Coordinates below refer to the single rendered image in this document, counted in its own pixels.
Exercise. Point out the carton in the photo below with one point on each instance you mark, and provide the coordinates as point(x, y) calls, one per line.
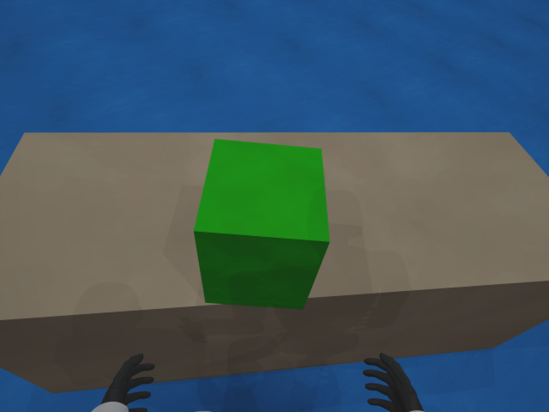
point(262, 226)

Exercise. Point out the pedestal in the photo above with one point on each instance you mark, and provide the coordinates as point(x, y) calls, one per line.
point(439, 243)

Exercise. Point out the robot right hand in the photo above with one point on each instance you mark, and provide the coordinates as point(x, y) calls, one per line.
point(399, 390)

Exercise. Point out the robot left hand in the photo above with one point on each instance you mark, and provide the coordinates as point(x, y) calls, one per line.
point(122, 383)

